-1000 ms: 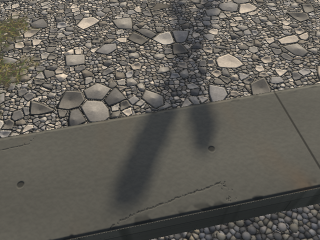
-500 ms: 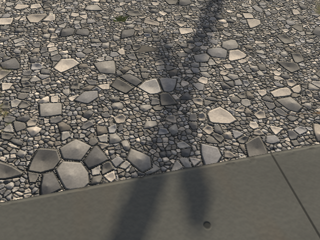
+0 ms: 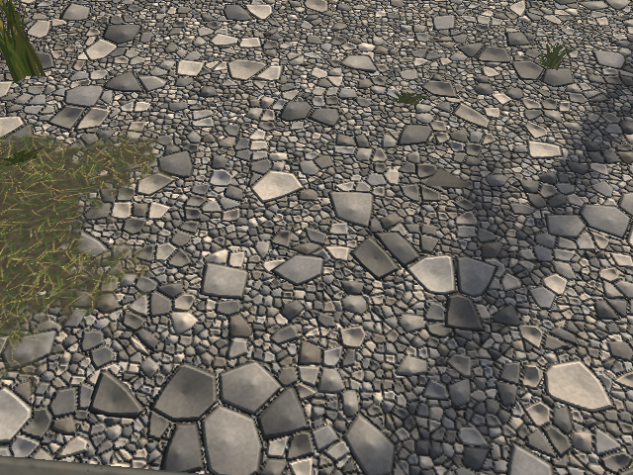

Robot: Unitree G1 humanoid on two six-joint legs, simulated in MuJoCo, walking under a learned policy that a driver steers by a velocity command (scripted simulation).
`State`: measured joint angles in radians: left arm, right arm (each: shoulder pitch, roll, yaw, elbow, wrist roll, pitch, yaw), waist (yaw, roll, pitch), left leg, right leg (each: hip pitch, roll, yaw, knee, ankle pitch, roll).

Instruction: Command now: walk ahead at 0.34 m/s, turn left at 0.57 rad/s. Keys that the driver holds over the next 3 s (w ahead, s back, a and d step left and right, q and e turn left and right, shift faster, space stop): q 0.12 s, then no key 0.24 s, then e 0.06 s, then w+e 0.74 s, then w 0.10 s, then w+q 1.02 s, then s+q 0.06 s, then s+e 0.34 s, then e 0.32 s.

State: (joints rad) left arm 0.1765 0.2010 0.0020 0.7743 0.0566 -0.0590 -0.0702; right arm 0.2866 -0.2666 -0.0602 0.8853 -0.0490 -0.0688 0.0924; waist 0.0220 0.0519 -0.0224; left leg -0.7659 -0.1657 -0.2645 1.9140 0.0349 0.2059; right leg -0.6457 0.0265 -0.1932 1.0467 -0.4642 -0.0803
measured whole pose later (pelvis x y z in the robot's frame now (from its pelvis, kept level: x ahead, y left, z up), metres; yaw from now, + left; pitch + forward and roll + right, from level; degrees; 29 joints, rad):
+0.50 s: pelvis +0.21 +0.03 +0.08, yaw +8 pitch +4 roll +0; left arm 0.20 0.27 0.04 0.86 0.07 -0.09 -0.04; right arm 0.17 -0.27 -0.07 0.83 -0.01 -0.10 0.00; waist -0.03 0.01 -0.05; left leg -0.40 -0.03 0.00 0.42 -0.11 0.04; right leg -0.44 -0.06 -0.02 1.11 -0.60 0.06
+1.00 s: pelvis +0.37 -0.04 +0.09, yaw -7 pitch +3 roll +2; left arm 0.46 0.14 0.04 0.96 -0.01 -0.09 -0.01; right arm -0.03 -0.19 -0.05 0.79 0.01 -0.11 0.00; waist 0.10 0.01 -0.05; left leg -0.59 0.01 -0.02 0.74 -0.13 -0.02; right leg -0.06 0.04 0.10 0.34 -0.32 -0.07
